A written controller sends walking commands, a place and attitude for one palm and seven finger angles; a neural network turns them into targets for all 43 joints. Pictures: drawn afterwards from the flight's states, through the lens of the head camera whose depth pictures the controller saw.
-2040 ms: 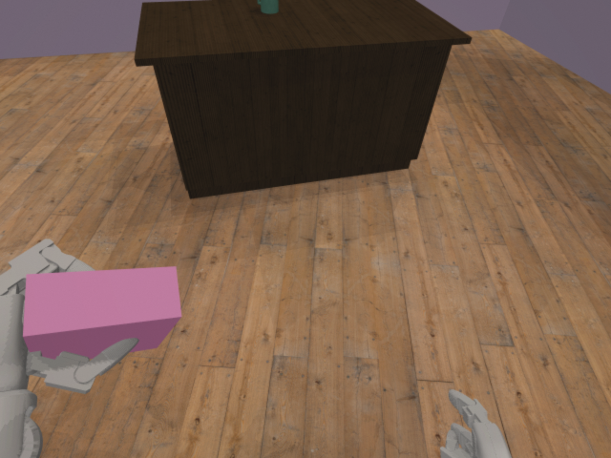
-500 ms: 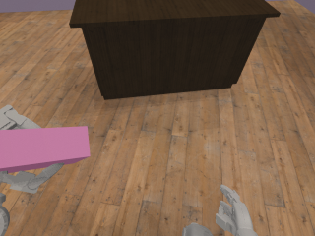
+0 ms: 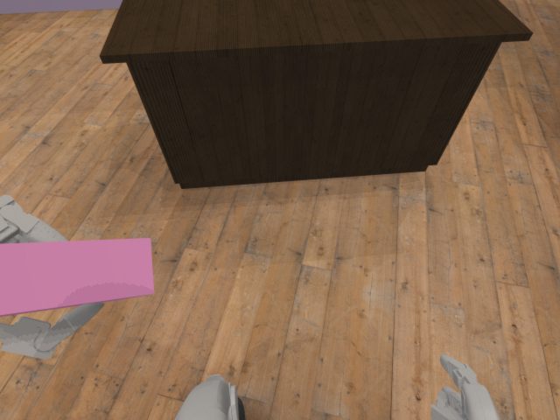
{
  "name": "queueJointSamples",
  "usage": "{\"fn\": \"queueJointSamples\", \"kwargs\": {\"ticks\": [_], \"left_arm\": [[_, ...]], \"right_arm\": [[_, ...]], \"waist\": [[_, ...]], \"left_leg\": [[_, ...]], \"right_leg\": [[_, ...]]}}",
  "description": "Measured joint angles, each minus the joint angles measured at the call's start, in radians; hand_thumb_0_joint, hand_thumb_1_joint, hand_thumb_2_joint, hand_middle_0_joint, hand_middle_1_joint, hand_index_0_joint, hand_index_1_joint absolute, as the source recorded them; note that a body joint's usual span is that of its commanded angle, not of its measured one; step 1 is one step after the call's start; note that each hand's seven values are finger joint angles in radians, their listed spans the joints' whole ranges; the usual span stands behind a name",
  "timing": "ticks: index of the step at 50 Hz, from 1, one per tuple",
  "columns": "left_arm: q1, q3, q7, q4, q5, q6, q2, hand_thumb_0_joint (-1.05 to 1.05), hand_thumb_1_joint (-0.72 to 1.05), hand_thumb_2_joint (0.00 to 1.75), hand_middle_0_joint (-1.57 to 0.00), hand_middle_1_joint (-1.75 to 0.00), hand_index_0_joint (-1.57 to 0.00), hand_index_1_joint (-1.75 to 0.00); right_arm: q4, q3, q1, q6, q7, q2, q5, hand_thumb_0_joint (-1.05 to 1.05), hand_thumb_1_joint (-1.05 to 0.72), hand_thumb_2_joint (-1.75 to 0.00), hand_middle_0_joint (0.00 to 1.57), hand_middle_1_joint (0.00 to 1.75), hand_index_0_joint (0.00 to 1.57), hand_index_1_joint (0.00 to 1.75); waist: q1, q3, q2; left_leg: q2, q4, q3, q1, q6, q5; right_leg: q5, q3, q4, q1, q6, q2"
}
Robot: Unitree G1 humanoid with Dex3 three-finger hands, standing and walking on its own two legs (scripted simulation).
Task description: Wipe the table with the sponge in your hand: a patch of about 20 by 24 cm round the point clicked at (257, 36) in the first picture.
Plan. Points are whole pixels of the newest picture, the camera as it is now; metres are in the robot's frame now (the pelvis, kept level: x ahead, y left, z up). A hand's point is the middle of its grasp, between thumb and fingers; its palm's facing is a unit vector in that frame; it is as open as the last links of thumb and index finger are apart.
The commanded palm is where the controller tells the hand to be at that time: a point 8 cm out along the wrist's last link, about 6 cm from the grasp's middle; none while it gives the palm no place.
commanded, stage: walk to a spot facing it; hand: left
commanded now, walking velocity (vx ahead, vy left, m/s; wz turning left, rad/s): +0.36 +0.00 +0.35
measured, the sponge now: (90, 277) +0.23 +0.19 +0.17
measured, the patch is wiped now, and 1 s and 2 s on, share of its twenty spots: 0.00 0.00 0.00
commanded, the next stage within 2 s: none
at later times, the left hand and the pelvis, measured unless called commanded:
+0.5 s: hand (72, 204) +0.31 +0.23 +0.18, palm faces +0.59 -0.66 -0.46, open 9.2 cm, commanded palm +0.27 +0.26 +0.17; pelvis +0.16 -0.04 -0.02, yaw +9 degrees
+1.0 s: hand (64, 144) +0.41 +0.28 +0.18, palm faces +0.65 -0.62 -0.44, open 9.2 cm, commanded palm +0.32 +0.30 +0.17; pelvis +0.27 -0.02 -0.01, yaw +22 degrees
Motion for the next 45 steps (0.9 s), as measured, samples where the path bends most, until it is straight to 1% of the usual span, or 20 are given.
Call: {"fn": "queueJointSamples", "kwargs": {"ticks": [4, 6, 7, 9, 12, 14, 17, 20, 23, 24, 25, 28, 31, 33, 35, 37, 41, 42, 43, 45], "left_arm": [[0.008, 0.015, 0.016, -0.002, -0.006, 0.006, -0.004, -0.01, -0.42, 1.0, -0.84, -1.35, -0.84, -1.36], [0.005, 0.009, 0.023, 0.004, -0.007, 0.015, -0.023, -0.01, -0.42, 1.0, -0.84, -1.35, -0.84, -1.36], [-0.014, 0.007, 0.024, 0.02, -0.009, 0.016, -0.027, -0.01, -0.42, 1.0, -0.84, -1.35, -0.84, -1.36], [-0.091, -0.015, 0.018, 0.082, -0.004, 0.027, -0.026, -0.01, -0.42, 1.0, -0.84, -1.35, -0.84, -1.36], [-0.176, -0.042, -0.007, 0.136, 0.006, 0.057, -0.025, -0.01, -0.42, 1.0, -0.84, -1.35, -0.84, -1.36], [-0.162, -0.038, -0.016, 0.103, 0.004, 0.059, -0.023, -0.01, -0.42, 1.0, -0.84, -1.35, -0.84, -1.36], [-0.079, -0.016, -0.021, 0.024, -0.003, 0.026, -0.019, -0.01, -0.42, 1.0, -0.84, -1.35, -0.84, -1.36], [-0.018, -0.007, -0.023, 0.004, -0.007, -0.002, -0.026, -0.01, -0.42, 1.0, -0.84, -1.35, -0.84, -1.36], [-0.02, -0.008, -0.02, 0.053, -0.002, 0.0, -0.039, -0.01, -0.42, 1.0, -0.84, -1.35, -0.84, -1.36], [-0.034, -0.008, -0.016, 0.072, 0.001, 0.009, -0.039, -0.01, -0.42, 1.0, -0.84, -1.35, -0.84, -1.36], [-0.06, -0.016, -0.014, 0.095, 0.007, 0.018, -0.049, -0.01, -0.42, 1.0, -0.84, -1.35, -0.84, -1.36], [-0.151, -0.085, -0.014, 0.179, 0.016, 0.056, -0.12, -0.01, -0.42, 1.0, -0.84, -1.35, -0.84, -1.36], [-0.155, -0.113, -0.018, 0.19, 0.019, 0.077, -0.152, -0.01, -0.42, 1.0, -0.84, -1.35, -0.84, -1.36], [-0.126, -0.11, -0.02, 0.152, 0.021, 0.072, -0.136, -0.01, -0.42, 1.0, -0.84, -1.35, -0.84, -1.36], [-0.098, -0.095, -0.02, 0.094, 0.02, 0.062, -0.099, -0.01, -0.42, 1.01, -0.85, -1.35, -0.84, -1.36], [-0.072, -0.068, -0.014, 0.029, 0.015, 0.05, -0.058, -0.01, -0.42, 1.01, -0.85, -1.35, -0.84, -1.36], [-0.015, 0.003, 0.014, -0.081, -0.006, 0.031, -0.005, -0.01, -0.42, 1.01, -0.85, -1.35, -0.84, -1.36], [-0.004, 0.019, 0.021, -0.096, -0.01, 0.027, 0.0, -0.01, -0.42, 1.01, -0.85, -1.35, -0.84, -1.36], [-0.013, 0.03, 0.026, -0.092, -0.014, 0.022, 0.008, -0.01, -0.42, 1.01, -0.85, -1.35, -0.84, -1.36], [-0.059, 0.03, 0.019, -0.041, -0.008, 0.017, 0.018, -0.01, -0.42, 1.01, -0.85, -1.35, -0.84, -1.36]], "right_arm": [[-0.017, 0.006, 0.031, 0.001, -0.006, 0.017, 0.004, 0.01, -0.9, -0.9, 0.2, 0.3, 0.19, 0.3], [-0.031, 0.012, 0.039, -0.003, -0.012, 0.014, 0.001, 0.01, -0.9, -0.9, 0.2, 0.3, 0.19, 0.3], [-0.024, 0.011, 0.026, -0.007, -0.017, 0.025, -0.002, 0.01, -0.9, -0.9, 0.2, 0.3, 0.19, 0.3], [-0.006, 0.019, -0.001, -0.011, -0.015, 0.061, 0.0, 0.01, -0.9, -0.9, 0.2, 0.3, 0.19, 0.3], [0.013, 0.057, -0.023, -0.021, -0.001, 0.106, 0.003, 0.01, -0.9, -0.9, 0.2, 0.3, 0.19, 0.3], [0.014, 0.076, -0.028, -0.034, 0.006, 0.131, 0.005, 0.01, -0.9, -0.9, 0.2, 0.3, 0.2, 0.3], [0.011, 0.088, -0.011, -0.063, 0.014, 0.151, 0.005, 0.01, -0.9, -0.9, 0.21, 0.3, 0.2, 0.3], [0.02, 0.089, 0.022, -0.084, 0.011, 0.147, 0.006, 0.01, -0.9, -0.9, 0.21, 0.3, 0.2, 0.3], [0.036, 0.086, 0.048, -0.086, -0.001, 0.132, 0.006, 0.01, -0.9, -0.9, 0.21, 0.3, 0.2, 0.3], [0.039, 0.086, 0.056, -0.084, -0.006, 0.128, 0.008, 0.01, -0.9, -0.9, 0.21, 0.3, 0.2, 0.3], [0.043, 0.084, 0.056, -0.08, -0.01, 0.117, 0.009, 0.01, -0.89, -0.9, 0.21, 0.3, 0.2, 0.3], [0.102, 0.067, 0.024, -0.06, -0.022, 0.055, 0.003, 0.01, -0.9, -0.9, 0.21, 0.3, 0.2, 0.3], [0.117, 0.051, -0.009, -0.037, -0.024, 0.013, -0.001, 0.01, -0.9, -0.9, 0.21, 0.3, 0.2, 0.3], [0.093, 0.04, -0.026, -0.03, -0.023, 0.001, -0.003, 0.01, -0.9, -0.9, 0.21, 0.3, 0.2, 0.3], [0.056, 0.027, -0.03, -0.027, -0.022, -0.001, -0.002, 0.01, -0.9, -0.9, 0.2, 0.3, 0.2, 0.3], [0.016, 0.013, -0.025, -0.026, -0.02, -0.002, -0.003, 0.01, -0.9, -0.9, 0.2, 0.3, 0.2, 0.3], [-0.052, -0.006, -0.008, -0.022, -0.017, -0.007, -0.001, 0.01, -0.9, -0.9, 0.2, 0.3, 0.19, 0.3], [-0.067, -0.009, -0.008, -0.022, -0.017, -0.013, 0.0, 0.01, -0.9, -0.9, 0.2, 0.3, 0.19, 0.3], [-0.067, -0.017, -0.02, -0.023, -0.02, -0.004, 0.001, 0.01, -0.9, -0.9, 0.2, 0.3, 0.19, 0.3], [-0.044, -0.017, -0.043, -0.029, -0.013, 0.032, 0.005, 0.01, -0.9, -0.9, 0.2, 0.3, 0.19, 0.3]], "waist": [[0.023, -0.028, -0.028], [0.035, -0.045, -0.013], [0.028, -0.047, -0.016], [0.01, -0.039, -0.024], [-0.01, -0.034, -0.016], [-0.007, -0.032, -0.007], [0.01, -0.035, 0.02], [0.041, -0.051, 0.06], [0.071, -0.071, 0.088], [0.076, -0.079, 0.082], [0.081, -0.082, 0.082], [0.078, -0.057, 0.095], [0.071, -0.034, 0.068], [0.046, -0.014, 0.043], [0.023, 0.003, 0.013], [0.014, 0.011, -0.012], [0.006, 0.004, -0.041], [0.007, 0.0, -0.029], [0.002, 0.006, -0.029], [-0.007, 0.021, -0.021]], "left_leg": [[-0.042, -0.204, 0.068, 0.111, 0.021, 0.034], [-0.063, -0.306, 0.079, 0.206, 0.053, 0.104], [-0.069, -0.277, 0.074, 0.21, 0.07, 0.098], [-0.078, -0.196, 0.051, 0.203, 0.083, 0.032], [-0.08, -0.196, -0.007, 0.217, 0.075, 0.01], [-0.068, -0.219, -0.032, 0.23, 0.065, 0.016], [-0.045, -0.253, -0.063, 0.251, 0.045, 0.016], [-0.024, -0.271, -0.098, 0.27, 0.027, 0.004], [-0.009, -0.233, -0.135, 0.272, 0.013, -0.043], [-0.01, -0.194, -0.14, 0.26, 0.016, -0.077], [-0.009, -0.129, -0.144, 0.236, 0.028, -0.138], [-0.038, 0.219, -0.166, 0.124, 0.022, -0.228], [-0.047, 0.383, -0.126, 0.054, 0.004, -0.2], [-0.037, 0.345, -0.098, 0.034, -0.001, -0.174], [-0.023, 0.218, -0.063, 0.043, -0.001, -0.149], [-0.014, 0.074, -0.025, 0.065, 0.0, -0.131], [-0.048, -0.206, 0.044, 0.162, 0.008, -0.045], [-0.054, -0.261, 0.045, 0.194, 0.032, 0.043], [-0.055, -0.224, 0.04, 0.185, 0.054, 0.083], [-0.053, -0.148, 0.013, 0.178, 0.074, 0.013]], "right_leg": [[-0.08, 0.006, 0.054, 0.039, 0.022, -0.021], [-0.142, 0.012, 0.21, 0.009, 0.039, -0.035], [-0.149, 0.037, 0.342, -0.034, 0.05, -0.047], [-0.191, 0.134, 0.61, -0.139, 0.063, -0.021], [-0.173, 0.189, 0.794, -0.292, 0.08, -0.004], [-0.124, 0.198, 0.755, -0.366, 0.086, -0.024], [-0.047, 0.184, 0.568, -0.397, 0.096, -0.06], [-0.013, 0.157, 0.387, -0.347, 0.112, -0.065], [-0.014, 0.119, 0.226, -0.242, 0.123, -0.041], [-0.027, 0.114, 0.16, -0.198, 0.119, -0.035], [0.043, 0.11, 0.142, -0.189, 0.107, -0.033], [0.023, 0.062, 0.21, -0.165, 0.077, -0.057], [0.005, 0.052, 0.165, -0.111, 0.079, -0.077], [0.016, 0.04, 0.118, -0.077, 0.081, -0.086], [0.018, 0.022, 0.082, -0.047, 0.082, -0.095], [0.01, 0.008, 0.068, -0.033, 0.088, -0.103], [-0.063, -0.001, 0.166, -0.054, 0.109, -0.134], [-0.087, 0.004, 0.267, -0.09, 0.109, -0.143], [-0.13, 0.042, 0.406, -0.138, 0.113, -0.142], [-0.205, 0.134, 0.677, -0.238, 0.11, -0.087]]}}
